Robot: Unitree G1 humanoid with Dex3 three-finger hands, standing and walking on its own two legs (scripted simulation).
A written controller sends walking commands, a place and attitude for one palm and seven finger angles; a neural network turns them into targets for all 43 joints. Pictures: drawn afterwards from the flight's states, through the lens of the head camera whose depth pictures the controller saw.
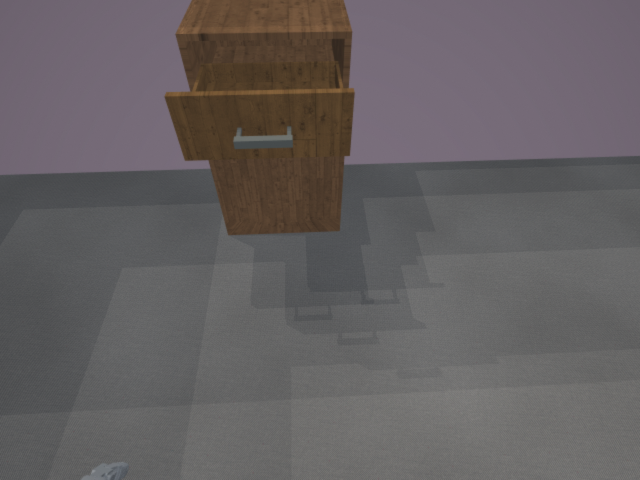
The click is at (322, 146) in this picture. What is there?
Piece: drawer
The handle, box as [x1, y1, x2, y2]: [233, 126, 292, 148]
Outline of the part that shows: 290,126 287,126 286,135 241,136 241,127 237,128 237,132 233,140 234,147 292,147 292,136 290,134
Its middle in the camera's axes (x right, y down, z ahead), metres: -0.14 -0.24 +0.93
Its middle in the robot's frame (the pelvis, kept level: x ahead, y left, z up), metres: +0.85 +0.18 -0.06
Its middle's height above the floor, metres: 0.71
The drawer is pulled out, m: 0.29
